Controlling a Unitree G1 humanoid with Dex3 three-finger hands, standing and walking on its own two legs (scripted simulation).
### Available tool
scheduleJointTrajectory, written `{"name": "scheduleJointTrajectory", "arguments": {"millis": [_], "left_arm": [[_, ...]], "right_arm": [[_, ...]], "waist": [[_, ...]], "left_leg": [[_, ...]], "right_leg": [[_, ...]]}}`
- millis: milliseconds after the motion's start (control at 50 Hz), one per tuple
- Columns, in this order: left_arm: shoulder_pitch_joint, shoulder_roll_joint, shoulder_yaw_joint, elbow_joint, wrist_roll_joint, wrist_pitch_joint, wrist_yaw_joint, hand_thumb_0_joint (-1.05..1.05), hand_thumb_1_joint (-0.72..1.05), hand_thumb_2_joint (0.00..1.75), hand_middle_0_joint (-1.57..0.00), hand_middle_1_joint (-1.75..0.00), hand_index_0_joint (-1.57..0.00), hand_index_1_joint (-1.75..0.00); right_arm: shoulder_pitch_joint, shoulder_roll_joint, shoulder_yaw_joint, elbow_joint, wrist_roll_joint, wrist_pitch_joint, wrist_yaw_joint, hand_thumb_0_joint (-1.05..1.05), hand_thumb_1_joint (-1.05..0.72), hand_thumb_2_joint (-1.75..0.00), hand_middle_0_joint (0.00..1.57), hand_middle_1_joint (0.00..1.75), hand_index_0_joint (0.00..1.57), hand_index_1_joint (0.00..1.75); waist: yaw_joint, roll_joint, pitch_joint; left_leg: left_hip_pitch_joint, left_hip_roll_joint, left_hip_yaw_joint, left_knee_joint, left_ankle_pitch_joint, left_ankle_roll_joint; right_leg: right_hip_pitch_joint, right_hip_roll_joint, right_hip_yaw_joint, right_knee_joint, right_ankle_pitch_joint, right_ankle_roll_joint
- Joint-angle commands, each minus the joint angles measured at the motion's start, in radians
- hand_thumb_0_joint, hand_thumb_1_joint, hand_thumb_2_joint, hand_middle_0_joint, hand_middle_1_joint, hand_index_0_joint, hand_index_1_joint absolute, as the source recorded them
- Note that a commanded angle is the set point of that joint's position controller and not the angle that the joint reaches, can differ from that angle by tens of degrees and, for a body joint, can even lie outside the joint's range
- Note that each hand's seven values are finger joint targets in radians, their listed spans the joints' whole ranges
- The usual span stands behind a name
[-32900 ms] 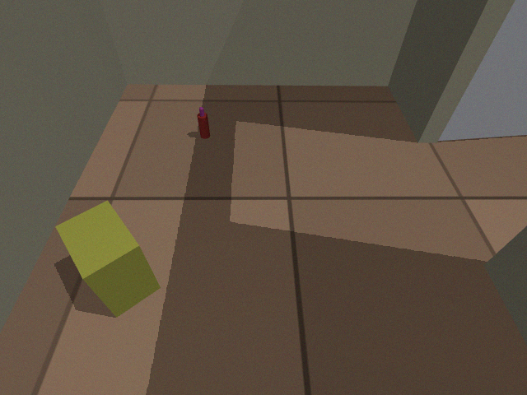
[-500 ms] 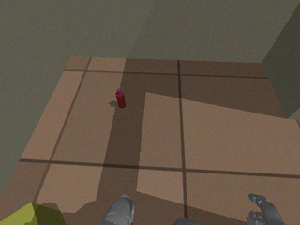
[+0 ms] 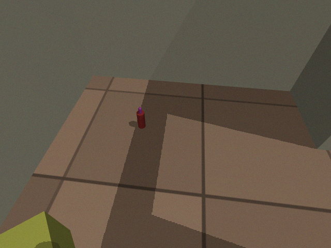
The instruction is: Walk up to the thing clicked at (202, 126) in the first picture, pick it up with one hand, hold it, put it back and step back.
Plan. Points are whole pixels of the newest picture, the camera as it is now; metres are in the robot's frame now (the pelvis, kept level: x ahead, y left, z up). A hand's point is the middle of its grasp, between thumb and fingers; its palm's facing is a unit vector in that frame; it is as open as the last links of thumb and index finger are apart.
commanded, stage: step back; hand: left
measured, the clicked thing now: (140, 117) +1.11 +0.17 -0.66
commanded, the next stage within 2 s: stand in 0.62 s
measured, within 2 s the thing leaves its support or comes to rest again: neither
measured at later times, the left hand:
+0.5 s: hand out of the picture +0.12 +0.29 -0.15, palm faces +0.01 -0.94 -0.35, open 7.4 cm
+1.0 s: hand out of the picture +0.14 +0.27 -0.13, palm faces -0.02 -0.94 -0.33, open 7.4 cm
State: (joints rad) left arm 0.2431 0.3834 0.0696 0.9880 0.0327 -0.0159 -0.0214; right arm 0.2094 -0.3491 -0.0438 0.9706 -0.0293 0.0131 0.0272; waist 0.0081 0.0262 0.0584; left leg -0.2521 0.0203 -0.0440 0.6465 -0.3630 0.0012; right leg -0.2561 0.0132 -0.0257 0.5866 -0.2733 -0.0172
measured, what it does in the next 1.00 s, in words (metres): steps on the spot: left foot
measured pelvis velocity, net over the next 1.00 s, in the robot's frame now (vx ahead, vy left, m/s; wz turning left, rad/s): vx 0.04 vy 0.03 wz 0.01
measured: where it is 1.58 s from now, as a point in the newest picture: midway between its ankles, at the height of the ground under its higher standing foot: outside the picture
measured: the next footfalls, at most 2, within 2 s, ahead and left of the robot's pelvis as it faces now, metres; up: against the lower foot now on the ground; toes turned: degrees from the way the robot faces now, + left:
left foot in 0.24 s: +0.10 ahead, +0.15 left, +0.00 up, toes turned +2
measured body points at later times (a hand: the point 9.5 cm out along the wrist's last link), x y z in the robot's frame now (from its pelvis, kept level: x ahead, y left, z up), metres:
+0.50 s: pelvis +0.05 +0.03 +0.01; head +0.07 +0.03 +0.46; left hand +0.12 +0.34 -0.12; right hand +0.15 -0.26 -0.12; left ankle +0.06 +0.15 -0.73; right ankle +0.03 -0.11 -0.73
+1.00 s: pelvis +0.04 +0.03 +0.02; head +0.05 +0.03 +0.47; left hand +0.14 +0.32 -0.11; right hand +0.14 -0.27 -0.11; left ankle +0.06 +0.15 -0.73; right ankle +0.03 -0.11 -0.73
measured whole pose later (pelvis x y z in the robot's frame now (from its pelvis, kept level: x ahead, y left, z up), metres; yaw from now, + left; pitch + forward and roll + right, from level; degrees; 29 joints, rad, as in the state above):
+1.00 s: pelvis +0.04 +0.03 +0.02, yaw +1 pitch -3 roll +0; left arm 0.06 0.34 0.00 1.12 0.01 -0.02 -0.01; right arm 0.05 -0.35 -0.01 1.13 0.00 -0.01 0.01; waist 0.00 0.00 0.07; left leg -0.12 0.02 0.02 0.34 -0.16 -0.01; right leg -0.07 -0.02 0.01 0.33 -0.20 0.03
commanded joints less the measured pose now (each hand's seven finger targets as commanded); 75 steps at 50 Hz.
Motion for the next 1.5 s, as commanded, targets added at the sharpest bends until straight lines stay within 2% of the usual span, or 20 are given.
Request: {"name": "scheduleJointTrajectory", "arguments": {"millis": [0, 20, 80, 140, 180, 200, 220, 240, 260, 280, 300, 340, 380, 420, 680, 780, 1040, 1280, 1320, 1480], "left_arm": [[-0.028, 0.323, 0.086, -0.082, 0.014, -0.047, 0.032, 0.0, 0.9, 0.9, -0.2, -0.3, -0.2, -0.3], [-0.049, 0.288, 0.08, -0.09, 0.007, -0.053, 0.034, 0.0, 0.9, 0.9, -0.2, -0.3, -0.2, -0.3], [-0.089, 0.264, 0.067, -0.086, 0.008, -0.055, 0.032, 0.0, 0.9, 0.9, -0.2, -0.3, -0.2, -0.3], [-0.109, 0.25, 0.057, -0.089, 0.005, -0.046, 0.025, 0.0, 0.9, 0.9, -0.2, -0.3, -0.2, -0.3], [-0.139, 0.232, 0.04, -0.097, -0.004, -0.03, 0.02, 0.0, 0.9, 0.9, -0.2, -0.3, -0.2, -0.3], [-0.121, 0.199, 0.024, -0.096, -0.007, -0.024, 0.019, 0.0, 0.9, 0.9, -0.2, -0.3, -0.2, -0.3], [-0.108, 0.159, 0.01, -0.097, -0.013, -0.02, 0.019, 0.0, 0.9, 0.9, -0.2, -0.3, -0.2, -0.3], [-0.099, 0.114, -0.003, -0.09, -0.034, -0.013, 0.018, 0.0, 0.9, 0.9, -0.2, -0.3, -0.2, -0.3], [-0.099, 0.18, 0.017, -0.064, -0.032, -0.005, 0.024, 0.0, 0.9, 0.9, -0.2, -0.3, -0.2, -0.3], [-0.085, 0.19, 0.015, -0.053, -0.028, -0.006, 0.023, 0.0, 0.9, 0.9, -0.2, -0.3, -0.2, -0.3], [-0.084, 0.175, 0.012, -0.044, -0.024, -0.009, 0.023, 0.0, 0.9, 0.9, -0.2, -0.3, -0.2, -0.3], [-0.046, 0.171, 0.009, -0.009, -0.024, -0.025, 0.03, 0.0, 0.9, 0.9, -0.2, -0.3, -0.2, -0.3], [-0.092, 0.214, 0.014, -0.008, -0.024, -0.03, 0.032, 0.0, 0.9, 0.9, -0.2, -0.3, -0.2, -0.3], [-0.103, 0.214, 0.014, -0.004, -0.026, -0.032, 0.035, 0.0, 0.9, 0.9, -0.2, -0.3, -0.2, -0.3], [-0.203, 0.17, -0.023, 0.043, -0.032, -0.018, 0.037, 0.0, 0.9, 0.9, -0.2, -0.3, -0.2, -0.3], [-0.213, 0.177, -0.023, 0.061, -0.03, -0.022, 0.035, 0.0, 0.9, 0.9, -0.2, -0.3, -0.2, -0.3], [-0.212, 0.173, -0.027, 0.095, -0.022, -0.02, 0.026, 0.0, 0.9, 0.9, -0.2, -0.3, -0.2, -0.3], [-0.19, 0.185, -0.029, 0.095, -0.022, -0.021, 0.025, 0.0, 0.9, 0.9, -0.2, -0.3, -0.2, -0.3], [-0.19, 0.187, -0.03, 0.091, -0.025, -0.022, 0.025, 0.0, 0.9, 0.9, -0.2, -0.3, -0.2, -0.3], [-0.171, 0.185, -0.036, 0.091, -0.024, -0.022, 0.027, 0.0, 0.9, 0.9, -0.2, -0.3, -0.2, -0.3]], "right_arm": [[-0.074, -0.226, -0.055, -0.083, 0.0, -0.025, -0.031, 0.0, -0.9, -0.9, 0.2, 0.3, 0.2, 0.3], [-0.045, -0.232, -0.058, -0.068, 0.005, -0.031, -0.027, 0.0, -0.9, -0.9, 0.2, 0.3, 0.2, 0.3], [-0.004, -0.214, -0.058, -0.04, 0.001, -0.037, -0.017, 0.0, -0.9, -0.9, 0.2, 0.3, 0.2, 0.3], [-0.001, -0.19, -0.055, -0.028, -0.001, -0.04, -0.01, 0.0, -0.9, -0.9, 0.2, 0.3, 0.2, 0.3], [0.019, -0.18, -0.06, -0.008, -0.004, -0.049, -0.017, 0.0, -0.9, -0.9, 0.2, 0.3, 0.2, 0.3], [0.02, -0.189, -0.064, -0.002, -0.011, -0.054, -0.024, 0.0, -0.9, -0.9, 0.2, 0.3, 0.2, 0.3], [0.019, -0.212, -0.069, -0.003, -0.016, -0.061, -0.033, 0.0, -0.9, -0.9, 0.2, 0.3, 0.2, 0.3], [-0.033, -0.264, -0.066, -0.02, -0.014, -0.067, -0.037, 0.0, -0.9, -0.9, 0.2, 0.3, 0.2, 0.3], [-0.073, -0.31, -0.071, -0.028, -0.004, -0.064, -0.034, 0.0, -0.9, -0.9, 0.2, 0.3, 0.2, 0.3], [-0.112, -0.295, -0.065, -0.031, -0.008, -0.061, -0.033, 0.0, -0.9, -0.9, 0.2, 0.3, 0.2, 0.3], [-0.128, -0.277, -0.055, -0.032, -0.008, -0.06, -0.033, 0.0, -0.9, -0.9, 0.2, 0.3, 0.2, 0.3], [-0.154, -0.248, -0.046, -0.022, 0.002, -0.058, -0.033, 0.0, -0.9, -0.9, 0.2, 0.3, 0.2, 0.3], [-0.141, -0.213, -0.033, -0.01, 0.014, -0.055, -0.035, 0.0, -0.9, -0.9, 0.2, 0.3, 0.2, 0.3], [-0.143, -0.214, -0.034, 0.007, 0.017, -0.056, -0.04, 0.0, -0.9, -0.9, 0.2, 0.3, 0.2, 0.3], [-0.202, -0.209, -0.017, 0.071, 0.023, -0.05, -0.035, 0.0, -0.9, -0.9, 0.2, 0.3, 0.2, 0.3], [-0.223, -0.206, -0.014, 0.079, 0.024, -0.052, -0.032, 0.0, -0.9, -0.9, 0.2, 0.3, 0.2, 0.3], [-0.214, -0.213, -0.006, 0.108, 0.02, -0.047, -0.025, 0.0, -0.9, -0.9, 0.2, 0.3, 0.2, 0.3], [-0.161, -0.212, -0.001, 0.122, 0.017, -0.046, -0.026, 0.0, -0.9, -0.9, 0.2, 0.3, 0.2, 0.3], [-0.161, -0.211, 0.001, 0.121, 0.017, -0.047, -0.026, 0.0, -0.9, -0.9, 0.2, 0.3, 0.2, 0.3], [-0.15, -0.212, 0.003, 0.125, 0.019, -0.042, -0.024, 0.0, -0.9, -0.9, 0.2, 0.3, 0.2, 0.3]], "waist": [[0.049, -0.12, 0.067], [0.033, -0.062, 0.077], [0.013, -0.133, 0.027], [0.014, -0.186, 0.001], [-0.019, -0.158, -0.026], [-0.026, -0.107, -0.048], [-0.029, -0.029, -0.083], [-0.003, 0.119, -0.081], [-0.003, 0.09, -0.062], [0.012, 0.06, -0.045], [0.021, 0.072, -0.032], [0.04, 0.115, -0.075], [0.007, 0.055, -0.106], [0.006, 0.017, -0.141], [-0.007, -0.018, -0.128], [-0.004, -0.019, -0.154], [-0.008, -0.014, -0.069], [-0.015, -0.027, -0.075], [-0.013, -0.025, -0.086], [-0.016, -0.039, -0.056]], "left_leg": [[-0.314, -0.018, -0.11, 0.259, -0.182, 0.005], [-0.311, -0.009, -0.12, 0.269, -0.135, 0.009], [-0.179, 0.008, -0.07, 0.203, -0.08, 0.0], [-0.075, -0.004, 0.033, 0.016, -0.058, -0.01], [0.067, -0.032, 0.073, -0.17, 0.076, -0.008], [0.149, -0.029, 0.052, -0.216, 0.128, -0.001], [0.19, 0.06, -0.066, -0.269, 0.127, 0.016], [0.108, 0.23, -0.332, -0.36, 0.01, 0.087], [-0.027, 0.29, -0.36, -0.367, -0.078, 0.183], [-0.052, 0.272, -0.318, -0.352, -0.078, 0.189], [-0.033, 0.238, -0.258, -0.322, 0.007, 0.16], [0.0, 0.175, -0.133, -0.218, 0.313, 0.085], [-0.006, 0.107, -0.062, -0.199, 0.322, 0.039], [0.063, 0.1, -0.03, -0.165, 0.415, 0.035], [0.177, 0.119, -0.042, -0.263, 0.541, 0.029], [0.217, 0.117, -0.028, -0.296, 0.527, 0.019], [0.152, 0.108, -0.044, -0.389, 0.197, 0.009], [0.14, 0.108, -0.049, -0.385, 0.209, 0.01], [0.141, 0.11, -0.049, -0.377, 0.274, 0.01], [0.129, 0.106, -0.049, -0.373, 0.221, 0.013]], "right_leg": [[0.039, -0.416, 0.614, -0.406, -0.555, -0.228], [0.053, -0.382, 0.537, -0.382, -0.459, -0.217], [-0.018, -0.296, 0.331, -0.351, -0.31, -0.166], [-0.033, -0.247, 0.22, -0.287, -0.159, -0.141], [-0.079, -0.216, 0.155, -0.176, -0.023, -0.119], [-0.12, -0.186, 0.117, -0.097, 0.037, -0.09], [-0.137, -0.142, 0.075, -0.003, 0.092, -0.061], [-0.16, -0.04, 0.028, 0.083, -0.08, -0.002], [-0.047, -0.043, 0.042, 0.12, -0.226, -0.004], [-0.025, -0.05, 0.057, 0.123, -0.233, -0.007], [-0.017, -0.052, 0.048, 0.056, -0.197, -0.013], [0.088, -0.066, 0.055, -0.148, 0.05, -0.012], [0.135, -0.101, 0.115, -0.111, 0.228, -0.024], [0.146, -0.124, 0.118, -0.103, 0.343, -0.029], [0.163, -0.128, 0.099, -0.21, 0.368, 0.005], [0.2, -0.143, 0.1, -0.255, 0.379, 0.009], [0.139, -0.137, 0.11, -0.342, 0.115, 0.01], [0.122, -0.139, 0.114, -0.339, 0.105, 0.008], [0.14, -0.145, 0.115, -0.329, 0.143, 0.006], [0.11, -0.14, 0.115, -0.342, 0.096, 0.007]]}}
